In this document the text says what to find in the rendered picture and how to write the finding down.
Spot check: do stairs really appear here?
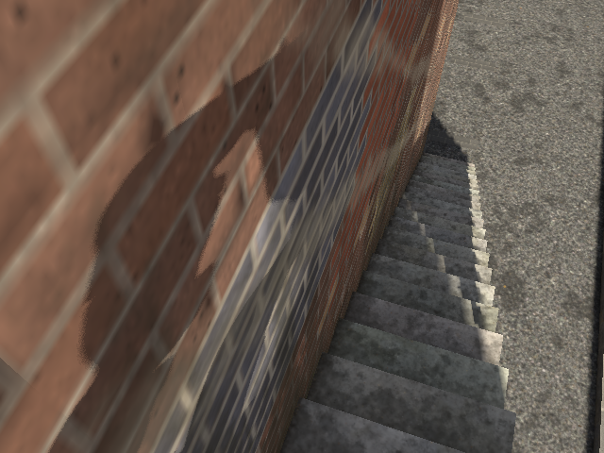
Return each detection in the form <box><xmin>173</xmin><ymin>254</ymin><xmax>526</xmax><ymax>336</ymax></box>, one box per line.
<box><xmin>280</xmin><ymin>152</ymin><xmax>516</xmax><ymax>453</ymax></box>

